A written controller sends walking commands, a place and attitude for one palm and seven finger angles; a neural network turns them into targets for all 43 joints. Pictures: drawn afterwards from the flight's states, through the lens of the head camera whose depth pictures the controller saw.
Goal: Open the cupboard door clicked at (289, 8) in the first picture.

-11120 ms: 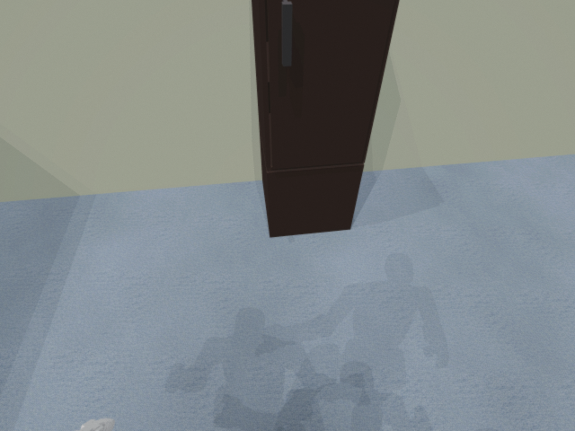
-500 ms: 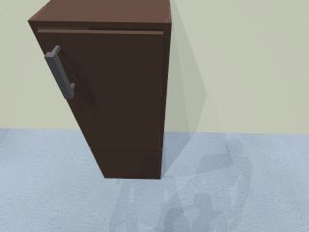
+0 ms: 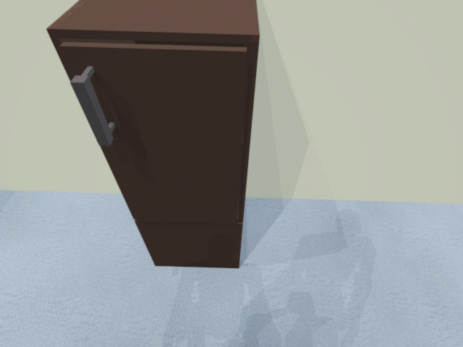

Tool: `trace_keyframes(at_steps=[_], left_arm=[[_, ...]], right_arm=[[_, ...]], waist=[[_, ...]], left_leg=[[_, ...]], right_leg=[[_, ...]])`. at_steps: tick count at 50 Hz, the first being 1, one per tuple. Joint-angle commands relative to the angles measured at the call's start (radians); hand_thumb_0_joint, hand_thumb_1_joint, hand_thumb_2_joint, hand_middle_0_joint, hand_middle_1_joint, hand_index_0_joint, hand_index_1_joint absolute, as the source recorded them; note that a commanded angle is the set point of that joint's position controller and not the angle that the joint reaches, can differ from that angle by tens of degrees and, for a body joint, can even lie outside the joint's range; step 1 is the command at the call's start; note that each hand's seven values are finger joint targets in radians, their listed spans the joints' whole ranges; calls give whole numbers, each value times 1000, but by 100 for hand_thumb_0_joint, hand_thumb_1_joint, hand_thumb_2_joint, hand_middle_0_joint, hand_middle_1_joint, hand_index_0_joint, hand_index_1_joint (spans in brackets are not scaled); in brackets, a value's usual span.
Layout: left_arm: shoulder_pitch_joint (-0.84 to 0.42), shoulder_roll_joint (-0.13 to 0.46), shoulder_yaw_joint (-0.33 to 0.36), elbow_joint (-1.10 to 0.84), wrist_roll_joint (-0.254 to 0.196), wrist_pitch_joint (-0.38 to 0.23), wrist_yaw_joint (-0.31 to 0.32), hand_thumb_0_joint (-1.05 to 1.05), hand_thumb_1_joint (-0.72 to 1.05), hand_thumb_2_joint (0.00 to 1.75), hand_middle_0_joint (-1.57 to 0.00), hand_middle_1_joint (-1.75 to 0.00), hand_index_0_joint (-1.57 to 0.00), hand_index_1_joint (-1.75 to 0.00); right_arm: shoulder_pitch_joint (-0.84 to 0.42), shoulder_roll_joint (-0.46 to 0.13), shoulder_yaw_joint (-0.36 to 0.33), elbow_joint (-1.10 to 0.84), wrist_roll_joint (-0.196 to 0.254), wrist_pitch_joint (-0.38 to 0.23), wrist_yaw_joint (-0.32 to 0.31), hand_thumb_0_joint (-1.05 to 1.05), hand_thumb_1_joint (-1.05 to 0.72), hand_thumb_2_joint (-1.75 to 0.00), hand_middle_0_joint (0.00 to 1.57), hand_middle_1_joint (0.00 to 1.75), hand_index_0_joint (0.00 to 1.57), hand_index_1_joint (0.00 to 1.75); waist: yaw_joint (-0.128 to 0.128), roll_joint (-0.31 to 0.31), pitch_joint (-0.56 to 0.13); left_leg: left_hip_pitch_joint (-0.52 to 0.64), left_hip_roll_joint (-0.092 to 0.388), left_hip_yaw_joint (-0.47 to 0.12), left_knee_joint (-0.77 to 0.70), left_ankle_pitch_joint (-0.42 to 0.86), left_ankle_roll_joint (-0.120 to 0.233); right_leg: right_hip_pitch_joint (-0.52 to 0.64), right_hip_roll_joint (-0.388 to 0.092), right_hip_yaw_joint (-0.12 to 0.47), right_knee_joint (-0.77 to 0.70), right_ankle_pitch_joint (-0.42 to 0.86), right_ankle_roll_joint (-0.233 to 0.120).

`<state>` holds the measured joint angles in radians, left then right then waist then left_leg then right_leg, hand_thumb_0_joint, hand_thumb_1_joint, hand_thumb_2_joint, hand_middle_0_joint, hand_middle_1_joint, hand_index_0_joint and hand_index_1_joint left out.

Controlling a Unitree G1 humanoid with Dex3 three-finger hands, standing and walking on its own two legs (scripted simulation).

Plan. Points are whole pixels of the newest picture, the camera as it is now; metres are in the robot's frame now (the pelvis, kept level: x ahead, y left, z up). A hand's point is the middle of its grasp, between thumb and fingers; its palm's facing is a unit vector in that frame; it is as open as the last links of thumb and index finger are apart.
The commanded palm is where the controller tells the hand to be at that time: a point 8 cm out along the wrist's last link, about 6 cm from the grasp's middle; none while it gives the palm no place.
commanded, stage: shuffle to correct the standing spot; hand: left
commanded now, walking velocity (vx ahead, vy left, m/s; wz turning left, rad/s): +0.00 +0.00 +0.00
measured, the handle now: (97, 107) +0.52 +0.31 +0.13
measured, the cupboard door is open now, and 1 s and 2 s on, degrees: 0 0 0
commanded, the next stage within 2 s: come to a stop and stand still in 0.38 s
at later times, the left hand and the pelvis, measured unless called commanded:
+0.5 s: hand out of the picture -0.02 +0.24 -0.19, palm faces +0.11 -0.97 -0.22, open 7.3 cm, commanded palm none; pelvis -0.03 +0.05 -0.01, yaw +1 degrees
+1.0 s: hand out of the picture +0.00 +0.22 -0.17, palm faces +0.05 -0.98 -0.22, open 7.2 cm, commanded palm none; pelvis -0.01 +0.04 +0.00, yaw +1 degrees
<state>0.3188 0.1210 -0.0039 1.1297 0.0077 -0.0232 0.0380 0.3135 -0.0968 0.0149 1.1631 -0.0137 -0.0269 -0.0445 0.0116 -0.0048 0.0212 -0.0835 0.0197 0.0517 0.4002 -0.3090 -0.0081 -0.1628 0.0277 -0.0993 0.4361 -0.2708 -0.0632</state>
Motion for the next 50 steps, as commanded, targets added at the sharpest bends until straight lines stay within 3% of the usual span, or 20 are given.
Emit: trace_keyframes(at_steps=[1, 7, 12, 14, 16, 18, 19, 20, 21, 22, 23, 24, 27, 31, 34, 36, 38, 39, 43, 50], left_arm=[[79, 73, 13, -20, 0, -9, 2, 0, 90, 90, -20, -30, -20, -30], [72, 121, 37, -46, 2, -5, 13, 0, 90, 90, -20, -30, -20, -30], [60, 169, 67, -69, 9, 7, 18, 0, 90, 90, -20, -30, -20, -30], [58, 179, 80, -77, 15, 11, 22, 0, 90, 90, -20, -30, -20, -30], [40, 192, 92, -96, 18, 16, 21, 0, 90, 90, -20, -30, -20, -30], [3, 194, 98, -116, 18, 21, 16, 0, 90, 90, -20, -30, -20, -30], [-23, 181, 99, -130, 18, 26, 15, 0, 90, 90, -20, -30, -20, -30], [-34, 160, 97, -145, 16, 35, 12, 0, 90, 90, -20, -30, -20, -30], [-65, 125, 91, -160, 17, 46, 7, 0, 90, 90, -20, -30, -20, -30], [-85, 96, 81, -172, 20, 54, 8, 0, 90, 90, -20, -30, -20, -30], [-90, 89, 78, -176, 20, 57, 7, 0, 90, 90, -20, -30, -20, -30], [-88, 84, 78, -180, 22, 54, 5, 0, 90, 90, -20, -30, -20, -30], [-46, 50, 60, -155, 24, 42, -7, 0, 90, 90, -20, -30, -20, -30], [-65, 37, 38, -140, 16, 29, -12, 0, 90, 90, -20, -30, -20, -30], [-40, 47, 34, -109, 8, 19, -8, 0, 90, 90, -20, -30, -20, -30], [11, 77, 34, -73, 4, 4, -2, 0, 90, 90, -20, -30, -20, -30], [9, 104, 27, -59, 2, -3, -2, 0, 90, 90, -20, -30, -20, -30], [-7, 101, 26, -60, 3, -4, -1, 0, 90, 90, -20, -30, -20, -30], [-11, 97, 20, -58, 0, 2, 1, 0, 90, 90, -20, -30, -20, -30], [21, 94, 14, -44, 2, -3, 0, 0, 90, 90, -20, -30, -20, -30]], right_arm=[[94, -74, -10, -5, 2, -7, -7, 0, -90, -90, 20, 30, 20, 30], [88, -88, -23, -39, 3, 14, -2, 0, -90, -90, 20, 30, 20, 30], [68, -86, -40, -79, 1, 39, 7, 0, -90, -90, 20, 30, 20, 30], [47, -87, -48, -96, -1, 42, 10, 0, -90, -90, 20, 30, 20, 30], [46, -85, -53, -109, -3, 41, 16, 0, -90, -90, 20, 30, 20, 30], [75, -85, -57, -111, -3, 38, 21, 0, -90, -90, 20, 30, 20, 30], [102, -90, -60, -106, -4, 35, 21, 0, -90, -90, 20, 30, 20, 30], [104, -120, -66, -111, -9, 35, 21, 0, -90, -90, 20, 30, 20, 30], [107, -159, -72, -125, -16, 36, 21, 0, -90, -90, 20, 30, 20, 30], [103, -172, -72, -138, -15, 37, 17, 0, -90, -90, 20, 30, 20, 30], [85, -171, -71, -155, -13, 36, 13, 0, -90, -90, 20, 30, 20, 30], [64, -163, -66, -171, -15, 33, 13, 0, -90, -90, 20, 30, 20, 30], [28, -155, -54, -179, -23, 9, 7, 0, -90, -90, 20, 30, 20, 30], [86, -153, -49, -119, -21, -10, -3, 0, -90, -90, 20, 30, 20, 30], [85, -144, -44, -85, -16, -10, -5, 0, -90, -90, 20, 30, 20, 30], [68, -122, -36, -77, -3, -17, -4, 0, -90, -90, 20, 30, 20, 30], [49, -114, -33, -67, 0, -16, -2, 0, -90, -90, 20, 30, 20, 30], [53, -114, -33, -57, -2, -9, 0, 0, -90, -90, 20, 30, 20, 30], [56, -108, -24, -26, -1, -11, 1, 0, -90, -90, 20, 30, 20, 30], [52, -97, -20, -13, 1, -9, 3, 0, -90, -90, 20, 30, 20, 30]], waist=[[-2, 16, 72], [7, -2, 23], [15, -127, 37], [24, -122, 42], [19, -113, 39], [-4, -102, 22], [-19, -55, 18], [-16, 55, 32], [-24, 207, 59], [-32, 259, 67], [-29, 194, 63], [-15, 130, 62], [-1, 42, 10], [-27, 46, -18], [-15, 38, -30], [-2, 12, -38], [-14, -38, -11], [-17, -93, 14], [-13, -20, 32], [-10, -7, 39]], left_leg=[[-97, 88, -69, -60, 200, 36], [-141, 66, -45, -4, 177, 18], [-223, 21, -9, 131, -8, 5], [-254, 23, -14, 183, -62, 4], [-247, 28, -15, 189, -69, 6], [-151, 21, 5, 89, 11, 7], [-91, 34, -3, 38, 63, 13], [-87, 90, -55, -4, 104, 36], [-124, 186, -184, -79, 135, 93], [-149, 250, -275, -169, 132, 164], [-171, 267, -302, -181, 121, 216], [-182, 268, -303, -168, 127, 236], [-95, 235, -247, -151, 250, 223], [19, 229, -209, -111, 486, 211], [21, 205, -173, -45, 586, 167], [-63, 140, -120, -1, 496, 89], [-87, 91, -79, -34, 329, 47], [-95, 92, -78, -39, 298, 44], [-63, 99, -72, -74, 284, 48], [-47, 98, -63, -79, 247, 46]], right_leg=[[14, -141, 136, -75, 252, 3], [47, -216, 196, -37, 366, -24], [11, -341, 317, -107, 239, -91], [-5, -390, 357, -114, 219, -130], [-54, -400, 344, -95, 195, -136], [-124, -360, 283, -39, 182, -103], [-172, -306, 217, 14, 125, -72], [-223, -229, 142, 80, 7, -35], [-262, -127, 20, 215, -127, 14], [-300, -77, 3, 393, -260, 30], [-321, -87, 46, 529, -284, 20], [-339, -96, 59, 610, -271, 12], [-327, -109, 68, 556, -202, 39], [-230, -89, 63, 294, -204, 55], [-110, -79, 72, 67, -72, 53], [41, -123, 148, -53, 188, 35], [39, -167, 175, -7, 389, 11], [31, -153, 160, -4, 385, 9], [2, -138, 158, -40, 270, 14], [-6, -137, 163, -78, 249, 12]])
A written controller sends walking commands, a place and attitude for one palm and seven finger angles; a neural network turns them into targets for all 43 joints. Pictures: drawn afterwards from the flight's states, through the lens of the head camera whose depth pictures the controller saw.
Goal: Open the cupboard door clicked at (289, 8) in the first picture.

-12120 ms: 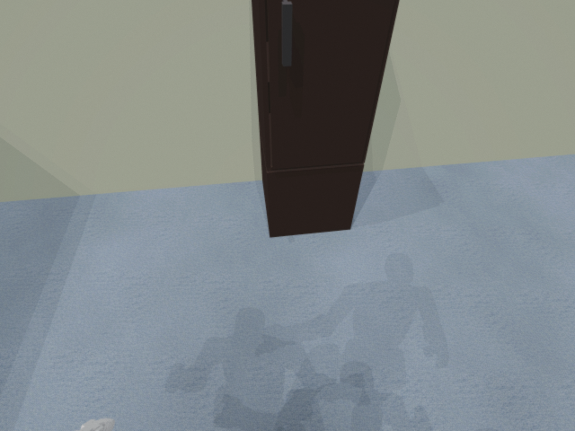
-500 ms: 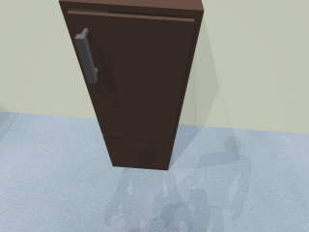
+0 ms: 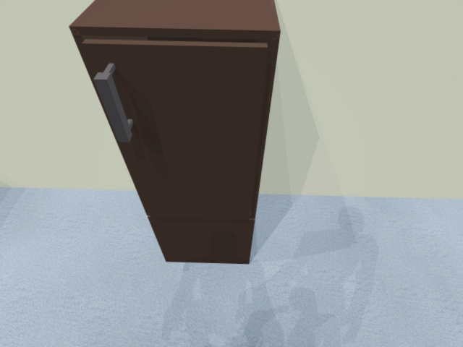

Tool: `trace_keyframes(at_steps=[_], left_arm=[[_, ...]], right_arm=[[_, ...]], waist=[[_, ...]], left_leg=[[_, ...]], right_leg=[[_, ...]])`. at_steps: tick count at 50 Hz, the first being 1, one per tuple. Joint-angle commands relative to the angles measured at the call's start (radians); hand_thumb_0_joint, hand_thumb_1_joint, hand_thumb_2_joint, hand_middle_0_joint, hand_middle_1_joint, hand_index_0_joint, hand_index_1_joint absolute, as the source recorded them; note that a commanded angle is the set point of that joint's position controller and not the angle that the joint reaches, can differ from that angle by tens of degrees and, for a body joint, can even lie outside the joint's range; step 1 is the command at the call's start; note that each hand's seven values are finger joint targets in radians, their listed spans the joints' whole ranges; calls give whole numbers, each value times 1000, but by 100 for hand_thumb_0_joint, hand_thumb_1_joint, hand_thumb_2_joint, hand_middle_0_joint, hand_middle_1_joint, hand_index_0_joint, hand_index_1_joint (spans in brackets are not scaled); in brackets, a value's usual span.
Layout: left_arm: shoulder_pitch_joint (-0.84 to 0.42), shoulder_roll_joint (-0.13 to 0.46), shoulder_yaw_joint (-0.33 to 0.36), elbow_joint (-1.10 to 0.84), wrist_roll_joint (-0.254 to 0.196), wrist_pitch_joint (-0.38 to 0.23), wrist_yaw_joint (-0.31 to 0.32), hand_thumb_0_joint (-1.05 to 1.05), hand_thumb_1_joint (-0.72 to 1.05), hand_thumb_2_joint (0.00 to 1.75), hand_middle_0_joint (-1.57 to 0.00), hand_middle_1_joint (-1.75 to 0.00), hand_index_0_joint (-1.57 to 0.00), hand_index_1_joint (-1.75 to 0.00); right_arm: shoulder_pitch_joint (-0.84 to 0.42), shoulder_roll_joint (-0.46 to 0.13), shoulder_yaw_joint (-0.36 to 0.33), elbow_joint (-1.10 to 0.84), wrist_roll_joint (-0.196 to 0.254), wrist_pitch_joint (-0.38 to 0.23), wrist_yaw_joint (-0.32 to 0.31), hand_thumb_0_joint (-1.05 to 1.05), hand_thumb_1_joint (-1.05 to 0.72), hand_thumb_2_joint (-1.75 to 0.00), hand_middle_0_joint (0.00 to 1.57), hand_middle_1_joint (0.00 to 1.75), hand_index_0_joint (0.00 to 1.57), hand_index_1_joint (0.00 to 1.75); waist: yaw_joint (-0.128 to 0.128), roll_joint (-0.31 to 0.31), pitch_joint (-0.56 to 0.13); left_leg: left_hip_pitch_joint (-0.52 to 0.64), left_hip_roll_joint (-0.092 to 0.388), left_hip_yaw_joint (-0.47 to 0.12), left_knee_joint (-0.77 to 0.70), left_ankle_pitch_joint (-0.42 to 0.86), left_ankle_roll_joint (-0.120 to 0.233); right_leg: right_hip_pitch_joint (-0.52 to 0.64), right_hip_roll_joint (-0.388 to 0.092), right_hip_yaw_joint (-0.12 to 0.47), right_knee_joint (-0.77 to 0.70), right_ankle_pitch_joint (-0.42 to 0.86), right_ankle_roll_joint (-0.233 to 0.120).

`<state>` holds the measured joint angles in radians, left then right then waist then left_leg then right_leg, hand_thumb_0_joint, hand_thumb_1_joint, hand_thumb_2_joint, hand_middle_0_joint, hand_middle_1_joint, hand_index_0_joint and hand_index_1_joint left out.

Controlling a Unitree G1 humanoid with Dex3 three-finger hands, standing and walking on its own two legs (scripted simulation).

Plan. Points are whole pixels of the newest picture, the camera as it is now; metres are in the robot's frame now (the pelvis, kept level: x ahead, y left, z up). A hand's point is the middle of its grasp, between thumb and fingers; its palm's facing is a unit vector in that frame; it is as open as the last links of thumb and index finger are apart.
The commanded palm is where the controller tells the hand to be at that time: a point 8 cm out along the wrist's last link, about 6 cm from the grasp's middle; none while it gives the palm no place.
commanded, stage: come to a stop and stand still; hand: left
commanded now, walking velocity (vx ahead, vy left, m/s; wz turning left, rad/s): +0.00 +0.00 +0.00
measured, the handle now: (118, 104) +0.53 +0.26 +0.13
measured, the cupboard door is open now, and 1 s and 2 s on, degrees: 0 0 0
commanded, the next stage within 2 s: look again from close up in 0.52 s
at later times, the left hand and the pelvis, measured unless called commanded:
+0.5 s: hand out of the picture -0.03 +0.11 -0.18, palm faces +0.06 -0.99 -0.13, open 7.3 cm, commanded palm none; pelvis +0.00 -0.03 +0.00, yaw +1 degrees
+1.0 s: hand out of the picture +0.02 +0.17 -0.17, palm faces +0.02 -0.97 -0.23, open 7.3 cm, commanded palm none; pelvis +0.00 -0.01 -0.01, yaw +0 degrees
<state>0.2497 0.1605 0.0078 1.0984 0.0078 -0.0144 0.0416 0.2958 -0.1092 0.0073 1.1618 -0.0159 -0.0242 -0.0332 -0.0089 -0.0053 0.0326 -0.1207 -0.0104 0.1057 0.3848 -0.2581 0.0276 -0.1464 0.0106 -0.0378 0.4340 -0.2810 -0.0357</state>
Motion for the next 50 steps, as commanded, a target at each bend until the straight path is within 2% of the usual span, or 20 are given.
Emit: trace_keyframes(at_steps=[1, 6, 8, 14, 30, 31, 32, 33, 34, 35, 36, 37, 38, 39, 40, 41, 43, 45, 47, 50], left_arm=[[99, 53, 1, -9, 1, -13, -4, 0, 90, 90, -20, -30, -20, -30], [121, 50, -2, 1, 1, -19, -3, 0, 90, 90, -20, -30, -20, -30], [134, 44, -4, 8, 1, -20, -3, 0, 90, 90, -20, -30, -20, -30], [156, 34, -6, 19, 3, -21, -1, 0, 90, 90, -20, -30, -20, -30], [173, 27, -2, 20, 1, -24, 1, 0, 90, 90, -20, -30, -20, -30], [241, 86, 11, 53, 15, -49, 44, 0, 90, 90, -20, -30, -20, -30], [216, 123, 20, -2, 13, -53, 39, 0, 90, 90, -20, -30, -20, -30], [176, 99, 10, -15, 16, -52, 31, 0, 90, 90, -20, -30, -20, -30], [148, 96, 11, -32, 11, -55, 25, 0, 90, 90, -20, -30, -20, -30], [132, 93, 11, -45, 10, -56, 22, 0, 90, 90, -20, -30, -20, -30], [117, 86, 8, -50, 8, -52, 19, 0, 90, 90, -20, -30, -20, -30], [106, 73, 5, -53, 6, -47, 17, 0, 90, 90, -20, -30, -20, -30], [100, 62, 5, -57, 4, -42, 15, 0, 90, 90, -20, -30, -20, -30], [93, 58, 6, -59, 6, -38, 14, 0, 90, 90, -20, -30, -20, -30], [96, 58, 4, -56, 2, -33, 10, 0, 90, 90, -20, -30, -20, -30], [102, 63, 4, -51, 1, -30, 7, 0, 90, 90, -20, -30, -20, -30], [107, 65, 1, -45, 0, -26, 4, 0, 90, 90, -20, -30, -20, -30], [104, 66, -1, -43, 0, -21, 2, 0, 90, 90, -20, -30, -20, -30], [101, 72, -1, -45, -1, -19, 1, 0, 90, 90, -20, -30, -20, -30], [95, 75, -1, -46, -1, -16, 0, 0, 90, 90, -20, -30, -20, -30]], right_arm=[[67, -86, -11, -11, 4, -12, -9, 0, -90, -90, 20, 30, 20, 30], [68, -86, -9, -6, 5, -10, -11, 0, -90, -90, 20, 30, 20, 30], [66, -86, -10, -5, 6, -11, -12, 0, -90, -90, 20, 30, 20, 30], [61, -78, -11, -5, 7, -6, -14, 0, -90, -90, 20, 30, 20, 30], [74, -70, -9, -3, 5, -5, -17, 0, -90, -90, 20, 30, 20, 30], [-60, -125, -24, -83, 14, -11, -4, 0, -90, -90, 20, 30, 20, 30], [13, -63, -20, -123, 13, 10, -2, 0, -90, -90, 20, 30, 20, 30], [27, -62, -23, -123, 14, 10, 1, 0, -90, -90, 20, 30, 20, 30], [47, -45, -21, -129, 12, 12, 7, 0, -90, -90, 20, 30, 20, 30], [65, -48, -21, -129, 10, 11, 9, 0, -90, -90, 20, 30, 20, 30], [79, -58, -21, -128, 6, 11, 9, 0, -90, -90, 20, 30, 20, 30], [94, -69, -21, -125, 4, 9, 8, 0, -90, -90, 20, 30, 20, 30], [104, -83, -20, -123, 1, 6, 7, 0, -90, -90, 20, 30, 20, 30], [114, -83, -18, -122, -2, 1, 8, 0, -90, -90, 20, 30, 20, 30], [104, -91, -12, -118, -3, -5, 6, 0, -90, -90, 20, 30, 20, 30], [90, -91, -9, -119, -2, -8, 3, 0, -90, -90, 20, 30, 20, 30], [82, -107, -6, -122, 0, -10, 0, 0, -90, -90, 20, 30, 20, 30], [84, -111, -1, -112, -1, -13, -2, 0, -90, -90, 20, 30, 20, 30], [84, -117, 0, -107, -1, -13, -2, 0, -90, -90, 20, 30, 20, 30], [81, -119, 2, -95, -2, -14, -2, 0, -90, -90, 20, 30, 20, 30]], waist=[[12, -5, 21], [7, -9, 22], [8, 8, 13], [7, -8, 42], [16, -6, 40], [55, -8, 98], [-2, -17, 23], [-16, 9, -18], [-20, 28, -75], [-27, -12, -95], [-31, -55, -73], [-34, -58, -35], [-34, -25, 12], [-27, 11, 50], [-14, 69, 49], [-1, 65, 48], [5, -10, 43], [11, 14, 53], [13, -10, 49], [15, 2, 56]], left_leg=[[-1, 127, -117, -62, 196, 10], [9, 127, -115, -56, 203, 5], [20, 127, -111, -54, 210, 5], [10, 126, -108, -49, 182, 0], [-16, 122, -99, -37, 170, -11], [-151, 98, -17, 235, 64, -45], [-201, 65, -92, 291, -136, -19], [-189, 79, -100, 304, -142, -17], [-151, 69, -93, 276, -107, -15], [-126, 61, -87, 225, -80, -17], [-93, 59, -87, 177, -47, -17], [-68, 65, -100, 135, -17, -13], [-70, 83, -119, 102, 20, -4], [-95, 101, -136, 70, 60, 5], [-115, 106, -154, 50, 104, 10], [-128, 110, -159, 37, 132, 14], [-135, 107, -162, 22, 115, 15], [-135, 108, -166, 5, 119, 20], [-129, 108, -167, -1, 118, 22], [-126, 109, -166, -15, 116, 23]], right_leg=[[-23, -122, 103, -79, 266, -16], [-24, -121, 108, -86, 296, -19], [-23, -123, 108, -88, 305, -20], [-34, -122, 112, -102, 306, -19], [-11, -120, 111, -106, 331, -17], [-42, -201, 212, -96, 914, 97], [30, -257, 254, -89, 854, 70], [11, -241, 213, -85, 692, -15], [29, -223, 194, -67, 610, -74], [18, -207, 191, -68, 485, -93], [-29, -192, 185, -78, 356, -89], [-85, -172, 181, -87, 230, -78], [-135, -143, 170, -87, 127, -63], [-139, -112, 143, -68, 98, -49], [-107, -95, 132, -41, 113, -41], [-78, -89, 121, -26, 141, -36], [-53, -89, 119, -26, 134, -30], [-52, -87, 114, -21, 124, -28], [-47, -89, 115, -21, 122, -26], [-49, -90, 114, -19, 121, -25]])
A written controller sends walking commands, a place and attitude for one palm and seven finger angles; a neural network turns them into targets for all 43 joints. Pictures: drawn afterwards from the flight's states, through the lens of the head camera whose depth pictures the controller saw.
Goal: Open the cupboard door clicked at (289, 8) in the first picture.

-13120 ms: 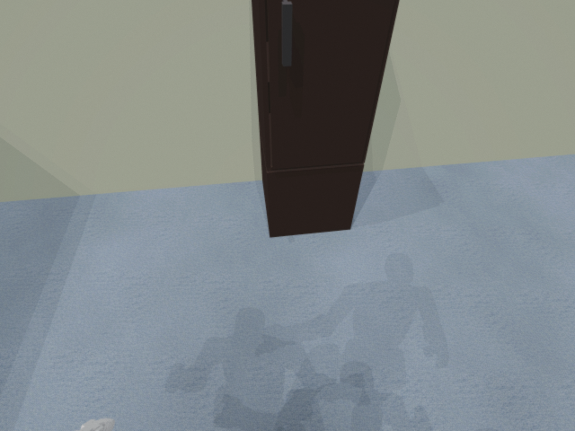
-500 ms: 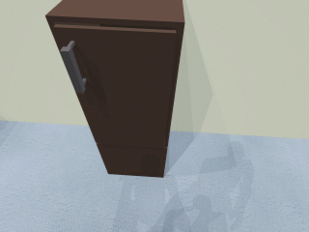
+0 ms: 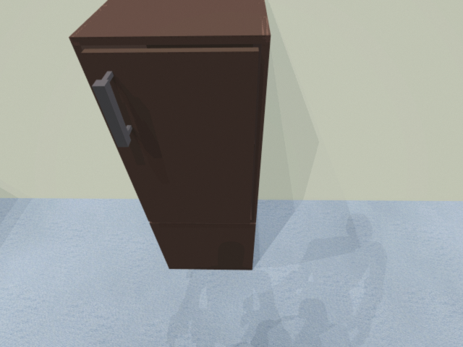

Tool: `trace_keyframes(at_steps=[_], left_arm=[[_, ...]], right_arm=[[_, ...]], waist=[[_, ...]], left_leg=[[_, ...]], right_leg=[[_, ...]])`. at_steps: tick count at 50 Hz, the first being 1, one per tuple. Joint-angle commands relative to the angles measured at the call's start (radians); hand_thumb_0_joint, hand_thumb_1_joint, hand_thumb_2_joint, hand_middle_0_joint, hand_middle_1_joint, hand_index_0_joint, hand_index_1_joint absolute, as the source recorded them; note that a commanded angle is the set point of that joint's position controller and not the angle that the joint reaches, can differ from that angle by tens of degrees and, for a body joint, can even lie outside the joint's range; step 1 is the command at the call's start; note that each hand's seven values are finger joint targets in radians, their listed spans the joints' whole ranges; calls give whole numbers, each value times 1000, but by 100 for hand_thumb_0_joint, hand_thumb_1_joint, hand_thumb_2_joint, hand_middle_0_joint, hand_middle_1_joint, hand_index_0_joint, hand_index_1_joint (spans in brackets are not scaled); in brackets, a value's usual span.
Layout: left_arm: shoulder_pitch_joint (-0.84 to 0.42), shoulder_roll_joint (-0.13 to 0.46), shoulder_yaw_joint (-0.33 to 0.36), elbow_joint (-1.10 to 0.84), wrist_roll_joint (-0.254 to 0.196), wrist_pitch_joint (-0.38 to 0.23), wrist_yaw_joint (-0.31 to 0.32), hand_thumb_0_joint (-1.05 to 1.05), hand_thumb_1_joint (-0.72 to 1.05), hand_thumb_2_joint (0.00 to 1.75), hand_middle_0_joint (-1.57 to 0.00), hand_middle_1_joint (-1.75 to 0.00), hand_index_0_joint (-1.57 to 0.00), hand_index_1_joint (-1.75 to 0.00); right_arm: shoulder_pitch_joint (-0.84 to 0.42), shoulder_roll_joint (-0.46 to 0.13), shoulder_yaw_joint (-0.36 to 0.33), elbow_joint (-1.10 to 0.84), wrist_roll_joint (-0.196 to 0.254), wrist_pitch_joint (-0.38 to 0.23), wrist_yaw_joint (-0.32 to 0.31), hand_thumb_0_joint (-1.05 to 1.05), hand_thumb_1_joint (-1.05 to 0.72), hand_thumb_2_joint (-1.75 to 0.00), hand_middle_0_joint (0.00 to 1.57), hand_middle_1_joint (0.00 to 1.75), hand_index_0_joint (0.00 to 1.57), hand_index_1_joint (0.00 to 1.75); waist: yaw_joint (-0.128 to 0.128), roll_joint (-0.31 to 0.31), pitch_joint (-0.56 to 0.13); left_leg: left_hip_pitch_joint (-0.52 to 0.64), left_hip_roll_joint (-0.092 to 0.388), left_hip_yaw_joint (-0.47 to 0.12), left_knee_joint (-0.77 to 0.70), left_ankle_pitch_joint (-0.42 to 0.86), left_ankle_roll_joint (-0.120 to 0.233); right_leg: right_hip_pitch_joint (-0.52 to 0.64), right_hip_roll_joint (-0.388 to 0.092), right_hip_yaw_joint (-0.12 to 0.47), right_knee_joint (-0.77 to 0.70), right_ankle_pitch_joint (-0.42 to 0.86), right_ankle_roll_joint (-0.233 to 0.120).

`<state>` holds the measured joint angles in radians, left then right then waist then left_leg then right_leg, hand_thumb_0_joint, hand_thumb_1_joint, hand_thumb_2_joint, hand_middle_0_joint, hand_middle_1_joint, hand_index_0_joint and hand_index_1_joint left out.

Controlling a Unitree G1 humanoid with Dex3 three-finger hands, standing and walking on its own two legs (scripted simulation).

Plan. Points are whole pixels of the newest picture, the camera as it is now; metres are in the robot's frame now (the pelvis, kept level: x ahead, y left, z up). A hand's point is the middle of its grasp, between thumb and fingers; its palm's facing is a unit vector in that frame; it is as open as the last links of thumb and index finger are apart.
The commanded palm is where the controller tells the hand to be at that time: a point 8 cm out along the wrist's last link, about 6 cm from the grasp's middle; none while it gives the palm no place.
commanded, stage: look again from close up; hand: left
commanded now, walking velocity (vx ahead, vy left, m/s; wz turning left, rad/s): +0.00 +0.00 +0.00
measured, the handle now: (116, 110) +0.54 +0.28 +0.14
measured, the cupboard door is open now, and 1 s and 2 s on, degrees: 0 0 0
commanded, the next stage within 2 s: shuffle to correct the standing spot in 0.12 s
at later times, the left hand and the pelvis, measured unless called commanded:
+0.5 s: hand out of the picture +0.00 +0.19 -0.18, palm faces +0.03 -0.98 -0.22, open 7.3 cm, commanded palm none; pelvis +0.00 +0.02 +0.00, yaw -1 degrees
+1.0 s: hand out of the picture +0.03 +0.27 -0.18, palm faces -0.01 -0.98 -0.22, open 7.4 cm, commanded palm none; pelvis +0.00 +0.08 +0.00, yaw -1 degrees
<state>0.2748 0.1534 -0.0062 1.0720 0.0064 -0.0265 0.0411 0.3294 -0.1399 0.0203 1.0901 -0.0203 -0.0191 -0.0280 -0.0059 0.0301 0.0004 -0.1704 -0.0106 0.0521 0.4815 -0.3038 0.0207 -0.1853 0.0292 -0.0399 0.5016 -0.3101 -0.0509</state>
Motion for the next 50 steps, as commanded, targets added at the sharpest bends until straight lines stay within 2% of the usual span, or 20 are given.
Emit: trace_keyframes(at_steps=[1, 11, 15, 19, 21, 22, 23, 24, 25, 27, 29, 30, 31, 32, 34, 36, 38, 41, 45, 50], left_arm=[[68, 86, 13, -21, 0, -4, 0, 0, 90, 90, -20, -30, -20, -30], [73, 92, 12, -5, 1, -3, -1, 0, 90, 90, -20, -30, -20, -30], [74, 114, 25, -14, 2, 0, 7, 0, 90, 90, -20, -30, -20, -30], [79, 146, 44, -30, 7, 10, 14, 0, 90, 90, -20, -30, -20, -30], [65, 135, 40, -39, 7, 13, 13, 0, 90, 90, -20, -30, -20, -30], [189, 129, 40, -1, 13, -10, 44, 0, 90, 90, -20, -30, -20, -30], [141, 185, 40, -60, 14, -22, 36, 0, 90, 90, -20, -30, -20, -30], [114, 177, 42, -79, 18, -28, 30, 0, 90, 90, -20, -30, -20, -30], [73, 171, 41, -102, 20, -27, 25, 0, 90, 90, -20, -30, -20, -30], [27, 166, 36, -119, 10, -24, 19, 0, 90, 90, -20, -30, -20, -30], [36, 131, 30, -118, 11, -6, 17, 0, 90, 90, -20, -30, -20, -30], [45, 123, 25, -103, 10, 4, 16, 0, 90, 90, -20, -30, -20, -30], [51, 115, 19, -96, 10, 10, 14, 0, 90, 90, -20, -30, -20, -30], [52, 108, 15, -90, 10, 14, 11, 0, 90, 90, -20, -30, -20, -30], [38, 114, 13, -91, 15, 20, 4, 0, 90, 90, -20, -30, -20, -30], [41, 118, 13, -92, 14, 23, -1, 0, 90, 90, -20, -30, -20, -30], [36, 121, 13, -90, 16, 23, -4, 0, 90, 90, -20, -30, -20, -30], [34, 128, 15, -87, 14, 17, -5, 0, 90, 90, -20, -30, -20, -30], [23, 136, 16, -75, 9, 15, -2, 0, 90, 90, -20, -30, -20, -30], [16, 136, 15, -54, 8, 23, 0, 0, 90, 90, -20, -30, -20, -30]], right_arm=[[49, -91, -11, -19, 3, -19, -8, 0, -90, -90, 20, 30, 20, 30], [36, -94, -13, 10, 6, -24, -13, 0, -90, -90, 20, 30, 20, 30], [27, -97, -20, -1, 9, -12, -13, 0, -90, -90, 20, 30, 20, 30], [3, -105, -33, -38, 7, 9, -10, 0, -90, -90, 20, 30, 20, 30], [7, -94, -34, -46, 7, 9, -9, 0, -90, -90, 20, 30, 20, 30], [-140, -123, -41, -126, 18, -2, -1, 0, -90, -90, 20, 30, 20, 30], [-64, -79, -44, -158, 18, 13, 10, 0, -90, -90, 20, 30, 20, 30], [-81, -87, -46, -158, 12, 22, 17, 0, -90, -90, 20, 30, 20, 30], [-63, -78, -47, -166, 14, 21, 18, 0, -90, -90, 20, 30, 20, 30], [-9, -74, -42, -141, 12, 11, 18, 0, -90, -90, 20, 30, 20, 30], [-5, -123, -45, -142, 2, -5, 16, 0, -90, -90, 20, 30, 20, 30], [-30, -138, -41, -143, 3, -6, 12, 0, -90, -90, 20, 30, 20, 30], [-44, -152, -40, -151, 4, -6, 6, 0, -90, -90, 20, 30, 20, 30], [-58, -159, -40, -155, 4, -5, 5, 0, -90, -90, 20, 30, 20, 30], [-61, -164, -39, -159, 4, -5, 5, 0, -90, -90, 20, 30, 20, 30], [-65, -172, -40, -157, 1, -7, 5, 0, -90, -90, 20, 30, 20, 30], [-61, -176, -41, -150, 1, -9, 4, 0, -90, -90, 20, 30, 20, 30], [-55, -181, -40, -138, 2, -21, 0, 0, -90, -90, 20, 30, 20, 30], [-39, -182, -36, -110, 5, -28, -7, 0, -90, -90, 20, 30, 20, 30], [-30, -177, -33, -76, 6, -25, -11, 0, -90, -90, 20, 30, 20, 30]], waist=[[11, -44, 84], [11, -23, 43], [17, -8, 31], [22, -72, 30], [9, -86, 17], [62, -132, 68], [13, -269, -15], [24, -190, -47], [-4, -101, -48], [-37, -30, -41], [-8, 93, -8], [5, 119, 6], [13, 86, 37], [16, 43, 68], [14, 17, 118], [15, 28, 105], [12, 12, 93], [14, -2, 25], [12, -15, -4], [9, -1, 29]], left_leg=[[-73, 108, -111, -109, 170, 29], [-17, 114, -100, -105, 242, 30], [-28, 104, -83, -71, 286, 18], [-75, 85, -57, -13, 226, 5], [-45, 81, -66, -23, 210, 6], [-113, 77, -41, 183, 140, -18], [-197, 39, -60, 221, -128, -1], [-184, 52, -53, 244, -140, 0], [-157, 43, -47, 202, -119, -1], [-23, 39, -46, 13, 47, -4], [-43, 133, -144, -14, 309, 42], [-46, 153, -179, -42, 371, 65], [-70, 162, -191, -63, 344, 77], [-92, 156, -192, -87, 268, 77], [-142, 141, -197, -140, 113, 68], [-127, 139, -209, -182, 15, 64], [-106, 144, -216, -203, 7, 63], [-28, 142, -200, -177, 174, 63], [30, 136, -169, -139, 397, 54], [30, 135, -162, -146, 424, 44]], right_leg=[[-6, -110, 116, -85, 161, -9], [11, -120, 118, -73, 240, -6], [26, -164, 153, -46, 363, -21], [31, -221, 198, -25, 412, -46], [-8, -213, 200, -30, 359, -45], [1, -246, 272, -59, 867, 8], [82, -312, 302, -101, 744, -38], [90, -318, 307, -101, 661, -82], [56, -293, 263, -85, 558, -104], [-23, -219, 182, -28, 406, -64], [-40, -116, 85, 14, 186, -1], [-33, -86, 58, 24, 89, 15], [-33, -74, 43, 11, 28, 24], [-40, -73, 47, -4, 12, 25], [-47, -81, 51, -21, 13, 24], [-55, -84, 55, -25, 20, 25], [-61, -86, 54, -25, 33, 27], [-45, -97, 62, -34, 79, 29], [-21, -107, 67, -35, 129, 34], [-19, -110, 62, -39, 120, 37]])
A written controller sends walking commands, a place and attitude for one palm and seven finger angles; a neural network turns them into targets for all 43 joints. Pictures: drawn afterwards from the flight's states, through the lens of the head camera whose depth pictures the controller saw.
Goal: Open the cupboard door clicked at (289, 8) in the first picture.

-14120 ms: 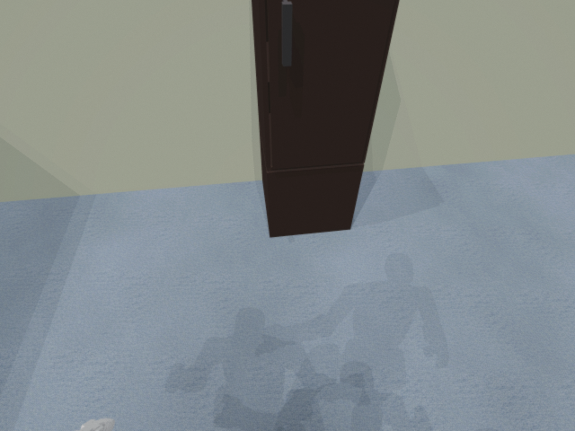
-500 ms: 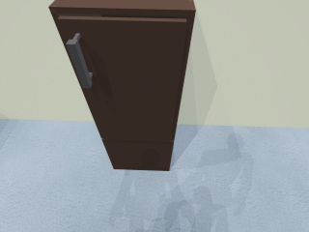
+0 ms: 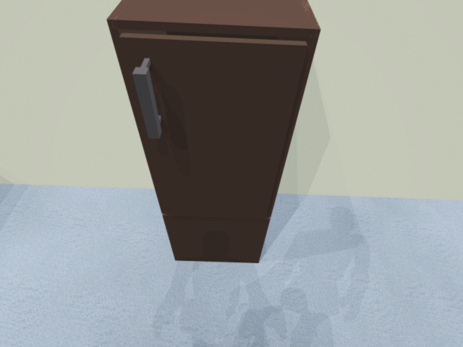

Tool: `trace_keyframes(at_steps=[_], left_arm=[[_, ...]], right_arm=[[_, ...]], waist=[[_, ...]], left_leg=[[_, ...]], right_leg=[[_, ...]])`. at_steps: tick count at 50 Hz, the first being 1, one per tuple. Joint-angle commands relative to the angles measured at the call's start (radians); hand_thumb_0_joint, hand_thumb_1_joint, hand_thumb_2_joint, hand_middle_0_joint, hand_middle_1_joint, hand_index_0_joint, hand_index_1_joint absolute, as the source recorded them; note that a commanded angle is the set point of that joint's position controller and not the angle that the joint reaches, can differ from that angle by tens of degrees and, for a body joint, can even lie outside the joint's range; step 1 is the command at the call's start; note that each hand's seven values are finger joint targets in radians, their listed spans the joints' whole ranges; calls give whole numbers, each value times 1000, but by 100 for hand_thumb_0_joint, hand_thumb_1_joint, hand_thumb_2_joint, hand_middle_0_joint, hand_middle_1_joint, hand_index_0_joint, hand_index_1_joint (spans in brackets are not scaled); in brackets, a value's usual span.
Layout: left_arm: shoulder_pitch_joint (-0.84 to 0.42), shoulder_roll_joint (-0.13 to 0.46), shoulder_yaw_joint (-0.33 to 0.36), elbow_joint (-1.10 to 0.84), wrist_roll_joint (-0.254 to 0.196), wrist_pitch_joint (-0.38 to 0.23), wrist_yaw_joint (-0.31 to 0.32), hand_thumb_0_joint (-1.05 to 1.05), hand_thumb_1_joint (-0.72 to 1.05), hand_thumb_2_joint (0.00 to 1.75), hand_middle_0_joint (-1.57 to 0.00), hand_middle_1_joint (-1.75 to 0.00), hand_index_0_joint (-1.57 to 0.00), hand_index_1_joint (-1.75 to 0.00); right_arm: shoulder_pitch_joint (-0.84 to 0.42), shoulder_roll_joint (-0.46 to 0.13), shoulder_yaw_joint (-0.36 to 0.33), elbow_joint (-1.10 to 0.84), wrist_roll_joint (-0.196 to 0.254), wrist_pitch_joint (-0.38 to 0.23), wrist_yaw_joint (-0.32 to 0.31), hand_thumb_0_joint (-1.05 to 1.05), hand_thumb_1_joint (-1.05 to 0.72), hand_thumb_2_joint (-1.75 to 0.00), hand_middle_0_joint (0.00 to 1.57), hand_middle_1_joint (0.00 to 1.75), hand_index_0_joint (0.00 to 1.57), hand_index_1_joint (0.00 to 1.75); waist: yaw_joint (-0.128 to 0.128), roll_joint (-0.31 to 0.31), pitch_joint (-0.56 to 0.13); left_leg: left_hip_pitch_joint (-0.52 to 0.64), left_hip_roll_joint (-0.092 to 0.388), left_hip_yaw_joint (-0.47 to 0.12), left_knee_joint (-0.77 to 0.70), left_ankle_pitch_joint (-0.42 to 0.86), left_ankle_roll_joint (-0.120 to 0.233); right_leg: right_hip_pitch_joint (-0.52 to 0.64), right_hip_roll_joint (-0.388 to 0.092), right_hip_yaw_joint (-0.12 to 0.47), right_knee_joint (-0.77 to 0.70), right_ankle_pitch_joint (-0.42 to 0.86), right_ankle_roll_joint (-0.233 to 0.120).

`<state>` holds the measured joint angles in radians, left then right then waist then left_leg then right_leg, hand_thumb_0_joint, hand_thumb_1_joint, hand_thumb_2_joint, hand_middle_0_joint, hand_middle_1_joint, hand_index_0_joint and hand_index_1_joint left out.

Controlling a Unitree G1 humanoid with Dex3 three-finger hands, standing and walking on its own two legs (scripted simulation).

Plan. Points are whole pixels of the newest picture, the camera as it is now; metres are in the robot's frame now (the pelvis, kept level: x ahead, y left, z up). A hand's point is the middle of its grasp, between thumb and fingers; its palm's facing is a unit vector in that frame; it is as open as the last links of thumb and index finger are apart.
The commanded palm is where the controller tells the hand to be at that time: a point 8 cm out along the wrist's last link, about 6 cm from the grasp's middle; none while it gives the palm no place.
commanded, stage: come to a stop and stand still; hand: left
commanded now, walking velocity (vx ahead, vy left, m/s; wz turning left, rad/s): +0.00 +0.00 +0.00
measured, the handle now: (150, 99) +0.53 +0.21 +0.14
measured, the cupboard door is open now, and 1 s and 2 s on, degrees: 0 0 0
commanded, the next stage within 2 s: look again from close up in 0.30 s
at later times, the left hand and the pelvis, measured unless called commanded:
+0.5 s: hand out of the picture +0.02 +0.16 -0.18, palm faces +0.00 -0.98 -0.19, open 7.4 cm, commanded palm none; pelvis +0.01 -0.01 +0.00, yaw +0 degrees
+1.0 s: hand out of the picture +0.01 +0.12 -0.18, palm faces +0.02 -0.98 -0.18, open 7.4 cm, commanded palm none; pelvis +0.01 -0.05 +0.00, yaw +0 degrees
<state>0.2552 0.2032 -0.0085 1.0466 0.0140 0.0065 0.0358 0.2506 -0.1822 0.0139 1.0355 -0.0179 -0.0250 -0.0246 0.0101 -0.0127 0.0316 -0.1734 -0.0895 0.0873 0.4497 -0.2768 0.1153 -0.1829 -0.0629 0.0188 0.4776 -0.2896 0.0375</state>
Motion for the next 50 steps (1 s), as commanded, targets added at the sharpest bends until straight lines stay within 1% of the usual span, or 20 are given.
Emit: trace_keyframes(at_steps=[1, 2, 4, 7, 8, 10, 13, 15, 18, 23, 25, 34, 35, 38, 39, 41, 43, 44, 47, 50], left_arm=[[42, 85, 17, -23, -1, -10, 6, 0, 90, 90, -20, -30, -20, -30], [42, 83, 16, -17, -2, -8, 6, 0, 90, 90, -20, -30, -20, -30], [34, 85, 17, -13, 1, -8, 6, 0, 90, 90, -20, -30, -20, -30], [46, 81, 16, 0, -1, -10, 6, 0, 90, 90, -20, -30, -20, -30], [43, 79, 17, 3, 0, -10, 6, 0, 90, 90, -20, -30, -20, -30], [40, 78, 18, 6, 0, -12, 7, 0, 90, 90, -20, -30, -20, -30], [43, 68, 17, 17, -2, -9, 8, 0, 90, 90, -20, -30, -20, -30], [42, 68, 17, 20, -1, -10, 9, 0, 90, 90, -20, -30, -20, -30], [48, 62, 16, 27, 1, -11, 8, 0, 90, 90, -20, -30, -20, -30], [54, 58, 19, 29, 2, -14, 9, 0, 90, 90, -20, -30, -20, -30], [56, 60, 19, 30, 2, -17, 9, 0, 90, 90, -20, -30, -20, -30], [64, 60, 16, 34, 4, -23, 6, 0, 90, 90, -20, -30, -20, -30], [66, 59, 16, 34, 3, -24, 6, 0, 90, 90, -20, -30, -20, -30], [70, 66, 16, 34, 2, -28, 5, 0, 90, 90, -20, -30, -20, -30], [66, 65, 17, 32, 3, -28, 6, 0, 90, 90, -20, -30, -20, -30], [71, 65, 17, 34, 2, -30, 5, 0, 90, 90, -20, -30, -20, -30], [74, 67, 16, 35, 1, -32, 4, 0, 90, 90, -20, -30, -20, -30], [70, 68, 16, 33, 1, -31, 4, 0, 90, 90, -20, -30, -20, -30], [72, 66, 15, 35, 0, -32, 4, 0, 90, 90, -20, -30, -20, -30], [72, 63, 15, 35, 0, -31, 4, 0, 90, 90, -20, -30, -20, -30]], right_arm=[[48, -135, -26, -14, 3, -19, -15, 0, -90, -90, 20, 30, 20, 30], [51, -132, -25, -8, 4, -18, -16, 0, -90, -90, 20, 30, 20, 30], [55, -127, -25, 3, 5, -17, -16, 0, -90, -90, 20, 30, 20, 30], [56, -126, -25, 19, 4, -20, -16, 0, -90, -90, 20, 30, 20, 30], [62, -124, -25, 23, 4, -20, -16, 0, -90, -90, 20, 30, 20, 30], [68, -121, -25, 33, 5, -21, -18, 0, -90, -90, 20, 30, 20, 30], [76, -115, -25, 46, 5, -22, -20, 0, -90, -90, 20, 30, 20, 30], [76, -112, -25, 51, 6, -21, -20, 0, -90, -90, 20, 30, 20, 30], [73, -103, -26, 55, 6, -20, -18, 0, -90, -90, 20, 30, 20, 30], [74, -96, -27, 63, 6, -23, -19, 0, -90, -90, 20, 30, 20, 30], [68, -96, -27, 63, 7, -23, -19, 0, -90, -90, 20, 30, 20, 30], [53, -80, -26, 70, 9, -17, -14, 0, -90, -90, 20, 30, 20, 30], [48, -85, -27, 68, 8, -17, -14, 0, -90, -90, 20, 30, 20, 30], [43, -90, -26, 71, 8, -20, -14, 0, -90, -90, 20, 30, 20, 30], [49, -80, -26, 72, 9, -18, -14, 0, -90, -90, 20, 30, 20, 30], [44, -84, -26, 71, 9, -20, -15, 0, -90, -90, 20, 30, 20, 30], [39, -85, -26, 72, 9, -19, -15, 0, -90, -90, 20, 30, 20, 30], [45, -78, -25, 76, 10, -17, -14, 0, -90, -90, 20, 30, 20, 30], [43, -80, -24, 78, 9, -17, -15, 0, -90, -90, 20, 30, 20, 30], [42, -78, -22, 82, 9, -17, -15, 0, -90, -90, 20, 30, 20, 30]], waist=[[-4, 50, -9], [-5, 50, -5], [-4, 19, 19], [-4, 42, -2], [-5, 32, -2], [-6, 34, -4], [-5, 45, 3], [-5, 36, 11], [-6, 13, 21], [-5, 23, 2], [-5, 13, 6], [-8, -9, 42], [-7, -11, 36], [-6, 3, 7], [-9, -10, 8], [-7, -10, 5], [-5, 7, 4], [-9, -4, 8], [-7, 5, 0], [-3, 6, 18]], left_leg=[[46, 215, -195, -114, 393, -50], [42, 215, -199, -118, 375, -50], [19, 216, -203, -125, 351, -47], [38, 210, -194, -125, 328, -49], [37, 209, -193, -122, 330, -49], [41, 208, -189, -116, 374, -50], [53, 213, -185, -120, 380, -53], [46, 211, -180, -116, 383, -50], [26, 204, -176, -117, 307, -48], [40, 201, -167, -108, 331, -49], [40, 199, -160, -97, 342, -47], [8, 190, -147, -102, 215, -52], [13, 189, -146, -101, 205, -55], [33, 190, -141, -91, 239, -57], [25, 191, -141, -90, 233, -57], [27, 190, -139, -84, 248, -60], [31, 190, -137, -83, 242, -62], [23, 189, -138, -80, 243, -62], [32, 191, -140, -85, 246, -65], [20, 191, -141, -89, 244, -66]], right_leg=[[-22, -19, 3, -17, 93, -50], [-21, -19, 5, -20, 86, -50], [-14, -20, 4, -26, 91, -53], [-12, -27, 13, -30, 102, -55], [-10, -25, 13, -29, 107, -55], [-4, -26, 13, -24, 126, -57], [-15, -25, 8, -23, 110, -54], [-8, -26, 12, -27, 124, -55], [-5, -30, 21, -40, 129, -56], [-3, -31, 22, -34, 157, -57], [-1, -33, 27, -38, 182, -59], [-11, -39, 49, -71, 190, -67], [-15, -40, 55, -72, 187, -68], [-5, -45, 58, -71, 225, -70], [3, -41, 55, -72, 224, -71], [4, -44, 59, -71, 251, -72], [2, -48, 61, -78, 252, -74], [11, -43, 57, -77, 256, -74], [7, -44, 60, -81, 254, -75], [5, -43, 56, -84, 242, -74]])
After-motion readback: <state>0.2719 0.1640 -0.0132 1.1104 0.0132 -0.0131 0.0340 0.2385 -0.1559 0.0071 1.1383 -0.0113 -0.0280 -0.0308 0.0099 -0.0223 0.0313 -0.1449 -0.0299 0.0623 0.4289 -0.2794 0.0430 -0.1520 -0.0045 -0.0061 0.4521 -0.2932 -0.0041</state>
